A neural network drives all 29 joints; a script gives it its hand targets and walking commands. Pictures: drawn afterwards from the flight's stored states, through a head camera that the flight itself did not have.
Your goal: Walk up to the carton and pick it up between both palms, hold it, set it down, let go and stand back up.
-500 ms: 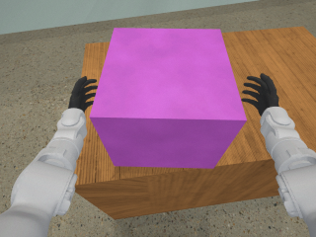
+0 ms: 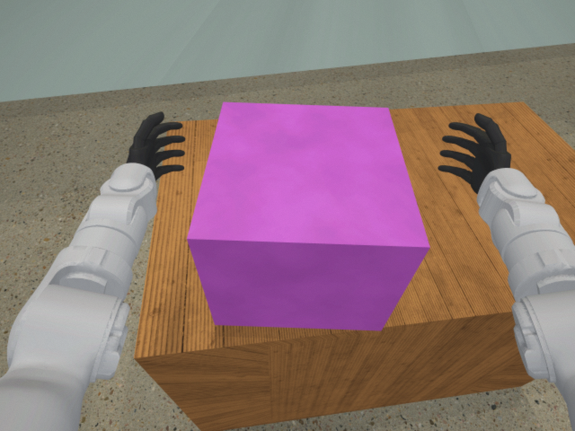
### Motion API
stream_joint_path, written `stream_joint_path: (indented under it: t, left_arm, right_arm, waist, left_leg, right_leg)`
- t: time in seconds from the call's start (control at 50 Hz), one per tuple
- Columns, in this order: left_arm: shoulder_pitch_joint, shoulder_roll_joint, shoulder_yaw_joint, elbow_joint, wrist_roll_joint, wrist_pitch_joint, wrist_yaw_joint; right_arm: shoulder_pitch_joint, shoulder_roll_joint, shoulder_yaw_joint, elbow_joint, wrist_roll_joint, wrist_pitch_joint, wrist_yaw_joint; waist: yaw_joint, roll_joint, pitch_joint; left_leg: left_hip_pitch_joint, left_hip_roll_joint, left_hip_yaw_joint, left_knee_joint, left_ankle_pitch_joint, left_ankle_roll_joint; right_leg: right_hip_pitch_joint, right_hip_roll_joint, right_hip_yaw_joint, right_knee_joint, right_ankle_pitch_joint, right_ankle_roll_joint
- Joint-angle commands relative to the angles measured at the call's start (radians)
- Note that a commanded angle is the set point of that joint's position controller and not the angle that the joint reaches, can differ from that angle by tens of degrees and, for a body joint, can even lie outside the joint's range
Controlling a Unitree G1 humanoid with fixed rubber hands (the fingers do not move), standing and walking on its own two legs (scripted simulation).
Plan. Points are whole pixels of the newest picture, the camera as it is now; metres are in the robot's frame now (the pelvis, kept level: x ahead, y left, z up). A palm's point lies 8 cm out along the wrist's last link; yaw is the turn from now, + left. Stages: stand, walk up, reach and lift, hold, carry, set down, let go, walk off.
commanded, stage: set down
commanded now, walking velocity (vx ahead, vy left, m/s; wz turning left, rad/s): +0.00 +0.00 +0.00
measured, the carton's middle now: (301, 216) +0.47 -0.03 +0.03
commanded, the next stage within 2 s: none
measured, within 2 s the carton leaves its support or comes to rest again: neither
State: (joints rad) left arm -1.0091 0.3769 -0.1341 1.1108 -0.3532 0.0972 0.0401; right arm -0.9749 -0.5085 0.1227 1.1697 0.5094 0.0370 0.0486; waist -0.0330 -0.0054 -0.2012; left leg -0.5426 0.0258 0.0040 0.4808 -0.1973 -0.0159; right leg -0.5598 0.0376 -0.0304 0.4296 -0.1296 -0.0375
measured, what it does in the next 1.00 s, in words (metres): stands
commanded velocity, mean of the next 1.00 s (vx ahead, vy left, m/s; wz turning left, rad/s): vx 0.00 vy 0.00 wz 0.00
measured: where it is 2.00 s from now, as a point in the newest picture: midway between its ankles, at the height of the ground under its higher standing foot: outside the picture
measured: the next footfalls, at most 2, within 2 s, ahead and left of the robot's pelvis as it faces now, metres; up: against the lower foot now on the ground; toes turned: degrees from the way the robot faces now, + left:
none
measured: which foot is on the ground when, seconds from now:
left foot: down 0.00-1.00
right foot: down 0.00-1.00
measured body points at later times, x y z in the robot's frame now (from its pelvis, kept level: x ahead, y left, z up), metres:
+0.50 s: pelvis +0.02 +0.00 +0.01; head +0.04 +0.01 +0.46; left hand +0.44 +0.22 +0.15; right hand +0.41 -0.28 +0.15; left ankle +0.01 +0.13 -0.73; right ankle +0.04 -0.09 -0.73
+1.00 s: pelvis +0.02 +0.01 +0.01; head +0.02 +0.01 +0.46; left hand +0.37 +0.22 +0.10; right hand +0.33 -0.28 +0.10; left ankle +0.01 +0.13 -0.73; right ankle +0.04 -0.09 -0.73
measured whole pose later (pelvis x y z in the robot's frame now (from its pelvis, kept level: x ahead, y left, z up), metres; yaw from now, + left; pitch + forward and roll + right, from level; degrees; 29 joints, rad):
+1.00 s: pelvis +0.02 +0.01 +0.01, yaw -1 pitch +3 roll +0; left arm -0.25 0.31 0.06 0.22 -0.24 0.35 0.03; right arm -0.22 -0.44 -0.11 0.37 0.37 0.19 0.08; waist -0.04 0.00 -0.05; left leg -0.19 0.01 0.02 0.33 -0.19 0.00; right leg -0.23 0.03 0.01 0.31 -0.13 -0.02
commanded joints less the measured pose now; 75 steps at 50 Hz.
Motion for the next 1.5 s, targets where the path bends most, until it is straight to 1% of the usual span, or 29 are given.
stream_joint_path:
  t: [0.0,0.08,0.16,0.22,0.28,0.38,0.44,0.5,0.56,0.6,0.64,0.7,0.8,0.86,0.92,0.98,1.08,1.16,1.32,1.48]
  left_arm:
    - [-0.503,0.156,0.047,-0.265,0.001,0.013,0.004]
    - [-0.489,0.184,0.087,-0.400,0.007,0.109,0.010]
    - [-0.463,0.216,0.142,-0.533,0.020,0.222,0.016]
    - [-0.403,0.230,0.185,-0.600,0.040,0.298,0.011]
    - [-0.311,0.227,0.223,-0.637,0.069,0.342,-0.004]
    - [-0.101,0.177,0.262,-0.692,0.121,0.348,-0.031]
    - [0.011,0.145,0.270,-0.765,0.138,0.320,-0.037]
    - [0.047,0.140,0.266,-0.880,0.126,0.290,-0.023]
    - [0.076,0.147,0.260,-1.008,0.100,0.276,-0.002]
    - [0.110,0.154,0.262,-1.079,0.088,0.271,0.008]
    - [0.150,0.157,0.266,-1.124,0.080,0.268,0.013]
    - [0.214,0.148,0.270,-1.139,0.078,0.268,0.015]
    - [0.334,0.105,0.264,-1.086,0.094,0.265,0.005]
    - [0.405,0.079,0.256,-1.057,0.109,0.248,-0.003]
    - [0.463,0.060,0.249,-1.055,0.117,0.217,-0.007]
    - [0.512,0.051,0.243,-1.081,0.118,0.180,-0.007]
    - [0.597,0.044,0.237,-1.154,0.112,0.119,0.002]
    - [0.681,0.033,0.229,-1.189,0.110,0.077,0.008]
    - [0.863,-0.003,0.195,-1.179,0.123,0.000,0.010]
    - [1.008,-0.013,0.156,-1.168,0.130,-0.104,0.023]
  right_arm:
    - [-0.429,-0.226,-0.055,-0.205,0.009,-0.010,0.007]
    - [-0.429,-0.252,-0.089,-0.303,0.005,0.048,0.005]
    - [-0.422,-0.271,-0.132,-0.401,-0.008,0.126,-0.001]
    - [-0.384,-0.270,-0.143,-0.444,-0.009,0.179,-0.006]
    - [-0.313,-0.254,-0.142,-0.476,-0.006,0.212,-0.011]
    - [-0.120,-0.199,-0.152,-0.540,-0.020,0.215,-0.016]
    - [-0.002,-0.169,-0.185,-0.623,-0.047,0.186,-0.017]
    - [0.045,-0.169,-0.241,-0.739,-0.077,0.149,-0.013]
    - [0.075,-0.191,-0.286,-0.849,-0.095,0.122,-0.007]
    - [0.105,-0.205,-0.301,-0.908,-0.098,0.110,-0.006]
    - [0.143,-0.211,-0.308,-0.944,-0.098,0.106,-0.003]
    - [0.209,-0.207,-0.310,-0.955,-0.096,0.112,0.004]
    - [0.337,-0.168,-0.301,-0.922,-0.104,0.132,0.022]
    - [0.410,-0.137,-0.297,-0.922,-0.116,0.132,0.029]
    - [0.472,-0.112,-0.300,-0.952,-0.130,0.117,0.031]
    - [0.524,-0.096,-0.310,-1.006,-0.143,0.092,0.029]
    - [0.617,-0.087,-0.326,-1.107,-0.158,0.048,0.024]
    - [0.709,-0.080,-0.332,-1.156,-0.165,0.021,0.022]
    - [0.911,-0.046,-0.328,-1.172,-0.171,-0.022,0.029]
    - [1.062,-0.006,-0.322,-1.189,-0.181,-0.089,0.034]
  waist:
    - [-0.013,0.014,-0.528]
    - [-0.014,0.006,-0.545]
    - [-0.016,-0.005,-0.554]
    - [-0.015,-0.017,-0.525]
    - [-0.015,-0.028,-0.466]
    - [-0.024,-0.029,-0.329]
    - [-0.028,-0.020,-0.269]
    - [-0.029,0.001,-0.271]
    - [-0.030,0.015,-0.317]
    - [-0.029,0.017,-0.350]
    - [-0.027,0.015,-0.367]
    - [-0.023,0.008,-0.352]
    - [-0.015,-0.016,-0.239]
    - [-0.009,-0.026,-0.167]
    - [-0.002,-0.029,-0.121]
    - [0.006,-0.026,-0.108]
    - [0.014,-0.020,-0.127]
    - [0.015,-0.023,-0.126]
    - [0.017,-0.034,-0.048]
    - [0.031,-0.018,0.025]
  left_leg:
    - [0.317,-0.022,-0.010,-0.026,0.223,-0.003]
    - [0.356,-0.025,-0.012,-0.041,0.259,0.002]
    - [0.377,-0.029,-0.013,-0.060,0.283,0.010]
    - [0.378,-0.033,-0.011,-0.079,0.297,0.017]
    - [0.368,-0.039,-0.008,-0.106,0.283,0.026]
    - [0.372,-0.045,-0.004,-0.148,0.241,0.027]
    - [0.386,-0.047,-0.004,-0.155,0.234,0.018]
    - [0.427,-0.044,-0.004,-0.137,0.251,0.002]
    - [0.478,-0.039,-0.006,-0.104,0.310,-0.014]
    - [0.497,-0.038,-0.007,-0.090,0.343,-0.018]
    - [0.503,-0.037,-0.009,-0.086,0.350,-0.017]
    - [0.494,-0.033,-0.012,-0.100,0.313,-0.008]
    - [0.452,-0.032,-0.014,-0.149,0.197,0.013]
    - [0.434,-0.035,-0.014,-0.172,0.149,0.019]
    - [0.428,-0.039,-0.013,-0.184,0.128,0.020]
    - [0.426,-0.042,-0.012,-0.187,0.128,0.017]
    - [0.432,-0.045,-0.011,-0.182,0.159,0.011]
    - [0.446,-0.043,-0.013,-0.176,0.188,0.007]
    - [0.465,-0.038,-0.023,-0.180,0.206,0.000]
    - [0.451,-0.033,-0.026,-0.179,0.195,-0.013]
  right_leg:
    - [0.280,0.008,-0.002,-0.023,0.290,0.064]
    - [0.331,0.011,0.003,-0.039,0.338,0.065]
    - [0.390,0.011,0.014,-0.050,0.382,0.066]
    - [0.451,0.007,0.026,-0.057,0.413,0.071]
    - [0.523,0.002,0.041,-0.064,0.426,0.077]
    - [0.593,-0.002,0.054,-0.085,0.385,0.075]
    - [0.590,0.002,0.048,-0.094,0.360,0.069]
    - [0.532,0.012,0.028,-0.093,0.339,0.063]
    - [0.484,0.023,0.014,-0.085,0.360,0.060]
    - [0.478,0.025,0.014,-0.077,0.384,0.059]
    - [0.478,0.024,0.020,-0.074,0.390,0.058]
    - [0.475,0.018,0.031,-0.078,0.355,0.055]
    - [0.474,0.002,0.052,-0.105,0.243,0.048]
    - [0.471,-0.007,0.061,-0.126,0.184,0.044]
    - [0.466,-0.011,0.066,-0.139,0.151,0.041]
    - [0.468,-0.012,0.069,-0.140,0.152,0.038]
    - [0.487,-0.008,0.073,-0.125,0.206,0.034]
    - [0.498,-0.007,0.079,-0.120,0.239,0.028]
    - [0.493,-0.012,0.090,-0.141,0.230,0.012]
    - [0.489,-0.016,0.091,-0.146,0.203,-0.002]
